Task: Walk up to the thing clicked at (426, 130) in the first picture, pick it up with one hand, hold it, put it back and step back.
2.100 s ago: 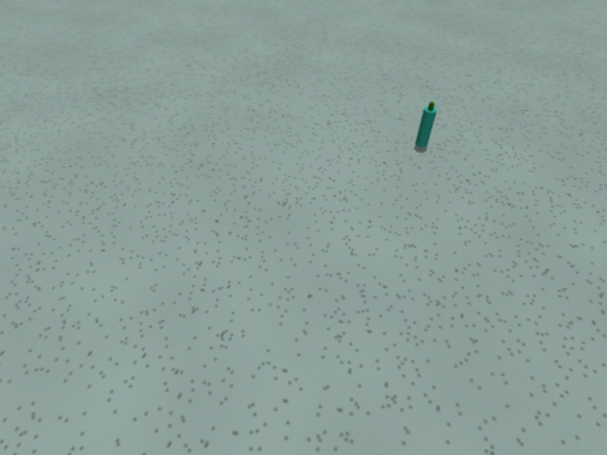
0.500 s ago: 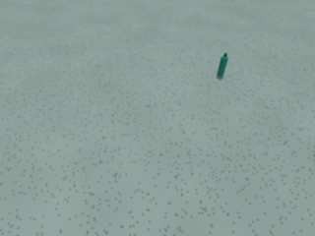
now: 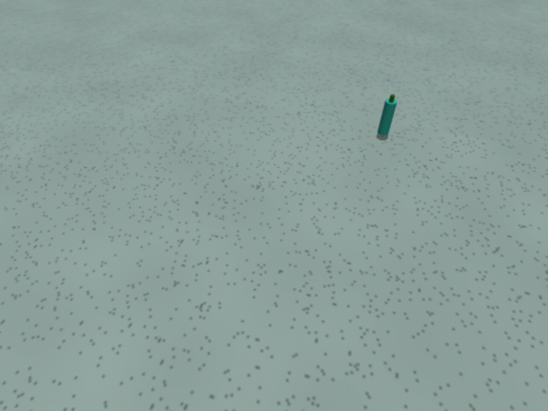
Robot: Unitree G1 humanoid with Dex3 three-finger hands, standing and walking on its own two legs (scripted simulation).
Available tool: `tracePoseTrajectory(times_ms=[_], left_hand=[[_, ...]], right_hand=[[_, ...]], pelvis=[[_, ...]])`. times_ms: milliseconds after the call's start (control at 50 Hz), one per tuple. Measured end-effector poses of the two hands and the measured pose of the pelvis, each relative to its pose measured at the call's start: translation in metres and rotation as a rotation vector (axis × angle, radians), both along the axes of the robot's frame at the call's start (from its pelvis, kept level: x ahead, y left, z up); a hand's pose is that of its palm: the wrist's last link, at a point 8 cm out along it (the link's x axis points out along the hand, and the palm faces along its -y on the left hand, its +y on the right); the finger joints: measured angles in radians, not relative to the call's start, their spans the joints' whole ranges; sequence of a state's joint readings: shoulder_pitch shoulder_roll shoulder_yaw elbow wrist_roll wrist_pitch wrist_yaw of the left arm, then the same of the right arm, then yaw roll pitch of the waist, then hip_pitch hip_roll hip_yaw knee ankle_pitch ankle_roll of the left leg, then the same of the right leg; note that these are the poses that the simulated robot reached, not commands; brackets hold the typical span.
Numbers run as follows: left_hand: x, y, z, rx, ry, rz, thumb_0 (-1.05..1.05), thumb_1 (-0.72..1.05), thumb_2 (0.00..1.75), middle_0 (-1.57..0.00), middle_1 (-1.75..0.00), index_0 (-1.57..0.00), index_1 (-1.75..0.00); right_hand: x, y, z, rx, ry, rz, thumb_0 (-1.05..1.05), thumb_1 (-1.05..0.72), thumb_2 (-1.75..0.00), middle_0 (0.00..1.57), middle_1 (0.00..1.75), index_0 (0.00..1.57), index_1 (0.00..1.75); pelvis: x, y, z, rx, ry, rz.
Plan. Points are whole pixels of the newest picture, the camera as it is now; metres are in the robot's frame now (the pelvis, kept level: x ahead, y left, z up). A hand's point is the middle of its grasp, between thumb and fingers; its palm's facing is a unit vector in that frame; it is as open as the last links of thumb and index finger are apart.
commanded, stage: stand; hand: left
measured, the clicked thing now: (387, 114) +1.82 -0.64 -0.65
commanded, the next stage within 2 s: walk up in 0.32 s
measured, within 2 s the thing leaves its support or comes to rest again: neither
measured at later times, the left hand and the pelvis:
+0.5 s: hand out of the picture +0.11 +0.25 -0.14, palm faces -0.14 -0.93 -0.34, open 7.4 cm; pelvis +0.01 -0.02 +0.00, yaw -7 degrees
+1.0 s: hand (232, 336) +0.29 +0.11 -0.16, palm faces -0.27 -0.91 -0.32, open 7.4 cm; pelvis +0.20 -0.15 -0.01, yaw -17 degrees
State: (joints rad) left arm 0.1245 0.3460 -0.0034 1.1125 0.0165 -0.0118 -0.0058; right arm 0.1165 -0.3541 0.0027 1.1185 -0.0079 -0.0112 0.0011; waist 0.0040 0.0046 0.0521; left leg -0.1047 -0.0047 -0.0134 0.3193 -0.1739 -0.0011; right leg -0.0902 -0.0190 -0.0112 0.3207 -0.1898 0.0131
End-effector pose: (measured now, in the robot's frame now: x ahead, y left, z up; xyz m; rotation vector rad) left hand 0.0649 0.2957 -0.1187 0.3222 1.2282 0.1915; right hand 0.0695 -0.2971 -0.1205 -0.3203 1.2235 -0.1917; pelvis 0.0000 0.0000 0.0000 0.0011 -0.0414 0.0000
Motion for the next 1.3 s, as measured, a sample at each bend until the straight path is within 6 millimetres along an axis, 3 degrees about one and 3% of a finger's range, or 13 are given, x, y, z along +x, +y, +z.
tracePoseTrajectory(times_ms=[320,400,500,620,720,820,920,1000,1100,1160,1300], left_hand=[[-0.005,0.000,-0.001,-0.001,0.005,-0.001,0.00,0.90,0.90,-0.21,-0.30,-0.20,-0.30],[0.001,0.003,0.001,-0.017,0.023,-0.037,0.00,0.90,0.90,-0.21,-0.30,-0.20,-0.30],[0.041,0.000,0.012,-0.001,0.010,-0.117,0.01,0.90,0.90,-0.21,-0.30,-0.20,-0.30],[0.108,-0.030,0.027,0.039,-0.058,-0.194,0.01,0.90,0.90,-0.20,-0.30,-0.20,-0.30],[0.154,-0.069,0.018,0.095,-0.145,-0.213,0.00,0.90,0.90,-0.20,-0.30,-0.20,-0.30],[0.164,-0.109,0.017,0.043,-0.096,-0.207,0.00,0.90,0.90,-0.21,-0.30,-0.20,-0.30],[0.190,-0.132,0.009,0.001,-0.021,-0.230,0.00,0.90,0.90,-0.21,-0.30,-0.21,-0.30],[0.233,-0.141,-0.003,-0.023,-0.003,-0.261,0.01,0.90,0.90,-0.21,-0.30,-0.21,-0.30],[0.317,-0.146,-0.025,-0.025,-0.003,-0.326,0.01,0.90,0.90,-0.21,-0.30,-0.21,-0.30],[0.374,-0.161,-0.023,-0.014,-0.016,-0.396,0.01,0.90,0.90,-0.21,-0.30,-0.20,-0.30],[0.509,-0.215,0.009,-0.027,-0.136,-0.524,0.01,0.90,0.90,-0.21,-0.30,-0.20,-0.30]], right_hand=[[-0.008,-0.001,0.000,-0.001,0.014,-0.004,0.01,-0.90,-0.90,0.20,0.30,0.20,0.30],[-0.009,-0.013,0.005,0.000,-0.077,-0.045,0.01,-0.90,-0.90,0.20,0.30,0.20,0.30],[-0.028,-0.052,0.014,-0.052,-0.118,-0.121,0.01,-0.90,-0.90,0.21,0.30,0.20,0.30],[-0.035,-0.118,0.006,-0.097,-0.083,-0.190,0.01,-0.90,-0.90,0.21,0.30,0.20,0.30],[-0.007,-0.169,-0.020,-0.106,-0.063,-0.214,0.01,-0.90,-0.90,0.20,0.30,0.20,0.30],[0.048,-0.173,-0.010,-0.040,-0.116,-0.195,0.01,-0.90,-0.90,0.20,0.30,0.19,0.30],[0.097,-0.171,0.008,-0.002,-0.149,-0.176,0.01,-0.90,-0.90,0.20,0.30,0.20,0.30],[0.132,-0.178,0.015,-0.026,-0.133,-0.189,0.01,-0.90,-0.90,0.20,0.30,0.20,0.30],[0.177,-0.189,0.015,-0.106,-0.164,-0.233,0.01,-0.90,-0.90,0.20,0.30,0.20,0.30],[0.187,-0.191,0.021,-0.117,-0.189,-0.305,0.01,-0.90,-0.90,0.20,0.30,0.20,0.30],[0.190,-0.199,0.027,-0.097,-0.097,-0.397,0.01,-0.90,-0.90,0.20,0.30,0.20,0.30]], pelvis=[[-0.003,-0.001,0.000,-0.001,0.000,0.002],[0.000,-0.004,-0.003,0.009,0.017,-0.060],[0.013,-0.022,-0.005,0.026,0.016,-0.122],[0.046,-0.062,-0.014,0.031,-0.001,-0.190],[0.078,-0.104,-0.038,-0.001,-0.003,-0.220],[0.112,-0.122,-0.022,-0.024,-0.007,-0.249],[0.156,-0.139,-0.012,-0.022,0.004,-0.285],[0.200,-0.145,-0.014,-0.031,0.015,-0.304],[0.263,-0.145,-0.031,-0.006,0.015,-0.337],[0.292,-0.150,-0.027,0.009,0.009,-0.363],[0.355,-0.177,-0.011,0.026,0.009,-0.413]])
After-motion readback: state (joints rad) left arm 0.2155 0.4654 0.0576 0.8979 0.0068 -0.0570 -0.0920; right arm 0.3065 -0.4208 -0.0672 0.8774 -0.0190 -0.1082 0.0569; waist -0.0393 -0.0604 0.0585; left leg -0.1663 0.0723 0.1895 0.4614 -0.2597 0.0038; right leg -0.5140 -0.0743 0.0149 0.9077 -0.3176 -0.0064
